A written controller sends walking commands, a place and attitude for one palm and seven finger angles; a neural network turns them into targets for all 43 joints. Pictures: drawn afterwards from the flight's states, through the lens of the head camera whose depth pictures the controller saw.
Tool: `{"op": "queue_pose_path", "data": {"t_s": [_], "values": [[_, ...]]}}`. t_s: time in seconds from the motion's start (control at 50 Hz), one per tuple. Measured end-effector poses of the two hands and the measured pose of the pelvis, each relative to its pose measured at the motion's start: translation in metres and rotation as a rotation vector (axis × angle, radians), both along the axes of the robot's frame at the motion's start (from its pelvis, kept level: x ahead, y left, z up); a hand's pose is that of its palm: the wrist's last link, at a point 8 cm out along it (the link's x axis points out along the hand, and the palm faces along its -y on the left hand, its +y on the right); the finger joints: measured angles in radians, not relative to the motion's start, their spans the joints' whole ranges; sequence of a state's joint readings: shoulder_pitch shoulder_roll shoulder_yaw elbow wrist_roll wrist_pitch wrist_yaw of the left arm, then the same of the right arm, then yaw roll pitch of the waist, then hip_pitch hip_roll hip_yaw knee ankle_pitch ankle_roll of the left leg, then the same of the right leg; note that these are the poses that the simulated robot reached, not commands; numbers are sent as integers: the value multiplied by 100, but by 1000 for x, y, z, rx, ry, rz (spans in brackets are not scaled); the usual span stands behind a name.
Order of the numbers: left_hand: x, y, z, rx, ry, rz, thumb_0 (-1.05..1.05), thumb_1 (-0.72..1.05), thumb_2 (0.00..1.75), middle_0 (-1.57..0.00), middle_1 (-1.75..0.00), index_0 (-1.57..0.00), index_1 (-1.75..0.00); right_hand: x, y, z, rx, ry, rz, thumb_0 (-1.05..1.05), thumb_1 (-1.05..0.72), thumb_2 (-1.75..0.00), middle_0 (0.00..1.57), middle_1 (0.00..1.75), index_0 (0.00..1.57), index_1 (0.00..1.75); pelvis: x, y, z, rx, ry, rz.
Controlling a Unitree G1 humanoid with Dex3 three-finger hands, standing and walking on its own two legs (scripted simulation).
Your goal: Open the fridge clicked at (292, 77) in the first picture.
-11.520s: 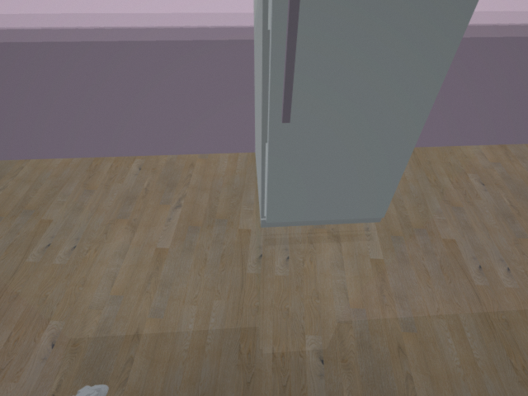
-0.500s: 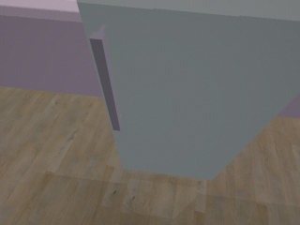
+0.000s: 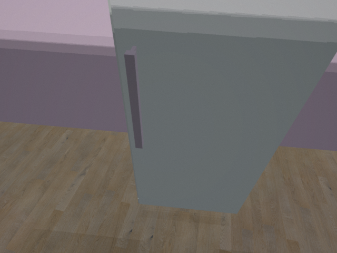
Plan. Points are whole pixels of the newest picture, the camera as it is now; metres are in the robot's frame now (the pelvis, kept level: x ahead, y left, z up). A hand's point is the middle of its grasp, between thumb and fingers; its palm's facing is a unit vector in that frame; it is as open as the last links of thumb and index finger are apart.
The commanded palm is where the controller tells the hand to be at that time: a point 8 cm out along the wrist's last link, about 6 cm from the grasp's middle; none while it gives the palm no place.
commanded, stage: come to a stop and stand still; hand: left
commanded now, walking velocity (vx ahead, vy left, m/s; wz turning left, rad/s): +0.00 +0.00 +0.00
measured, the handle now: (137, 103) +0.52 +0.14 +0.08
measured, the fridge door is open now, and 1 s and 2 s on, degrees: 0 0 0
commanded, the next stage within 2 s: look again from close up in 1.90 s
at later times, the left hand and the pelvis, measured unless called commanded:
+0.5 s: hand out of the picture -0.19 +0.20 -0.18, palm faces +0.13 -0.98 -0.18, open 7.3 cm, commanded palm none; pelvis -0.12 +0.04 +0.00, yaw +2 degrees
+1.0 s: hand out of the picture -0.16 +0.27 -0.16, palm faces -0.02 -0.99 -0.16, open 7.3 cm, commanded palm none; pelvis -0.22 +0.09 +0.02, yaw +0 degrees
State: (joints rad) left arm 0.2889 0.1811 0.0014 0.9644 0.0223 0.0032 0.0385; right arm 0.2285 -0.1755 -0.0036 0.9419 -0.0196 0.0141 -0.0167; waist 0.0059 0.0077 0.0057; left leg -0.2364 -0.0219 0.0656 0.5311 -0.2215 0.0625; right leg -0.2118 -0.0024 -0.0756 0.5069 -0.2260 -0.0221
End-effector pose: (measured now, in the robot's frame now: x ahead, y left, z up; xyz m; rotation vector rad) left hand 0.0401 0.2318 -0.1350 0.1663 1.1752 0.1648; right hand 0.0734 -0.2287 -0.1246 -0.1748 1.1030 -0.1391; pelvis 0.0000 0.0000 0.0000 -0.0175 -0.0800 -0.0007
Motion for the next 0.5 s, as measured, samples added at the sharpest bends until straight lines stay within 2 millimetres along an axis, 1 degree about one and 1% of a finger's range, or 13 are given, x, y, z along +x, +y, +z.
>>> {"op": "queue_pose_path", "data": {"t_s": [0.06, 0.14, 0.22, 0.28, 0.34, 0.4, 0.46, 0.5], "values": [[-15, 6, 2, -2, 11, -13, 0, 91, 90, -20, -30, -20, -30, -33, 4, -2, 0, 37, -20, 0, -92, -90, 20, 30, 20, 30, -14, 6, 2, -4, 7, -1], [-39, 14, 1, -8, 35, -11, 0, 91, 90, -20, -30, -20, -30, -81, 7, -4, -9, 122, -36, 0, -92, -90, 20, 30, 20, 30, -31, 14, 3, -10, 18, 0], [-69, 21, -4, -20, 73, 4, 0, 91, 90, -20, -30, -20, -30, -127, 13, -6, -18, 205, -53, 0, -91, -90, 20, 30, 20, 30, -50, 22, 2, -15, 15, 5], [-96, 25, -9, -28, 106, 22, 0, 91, 90, -20, -30, -20, -30, -153, 18, -11, -18, 249, -62, 1, -91, -90, 20, 30, 20, 30, -64, 27, -1, -17, 6, 9], [-131, 25, -14, -34, 141, 60, 0, 91, 90, -20, -30, -20, -30, -167, 22, -18, -13, 267, -55, 1, -91, -90, 20, 30, 20, 30, -78, 31, -5, -18, -7, 18], [-174, 22, -16, -40, 189, 109, 0, 91, 90, -20, -30, -20, -30, -167, 26, -24, -5, 252, -36, 1, -90, -90, 20, 30, 20, 30, -94, 35, -8, -23, -17, 20], [-220, 18, -15, -54, 250, 140, 0, 91, 90, -20, -30, -20, -30, -161, 34, -18, 3, 200, -34, 1, -90, -90, 20, 30, 20, 30, -112, 40, -4, -22, -8, 34], [-239, 20, -18, -64, 290, 145, 0, 91, 90, -20, -30, -20, -30, -162, 39, -11, 3, 152, -44, 1, -90, -90, 20, 30, 20, 30, -124, 44, -3, -12, 4, 36]]}}
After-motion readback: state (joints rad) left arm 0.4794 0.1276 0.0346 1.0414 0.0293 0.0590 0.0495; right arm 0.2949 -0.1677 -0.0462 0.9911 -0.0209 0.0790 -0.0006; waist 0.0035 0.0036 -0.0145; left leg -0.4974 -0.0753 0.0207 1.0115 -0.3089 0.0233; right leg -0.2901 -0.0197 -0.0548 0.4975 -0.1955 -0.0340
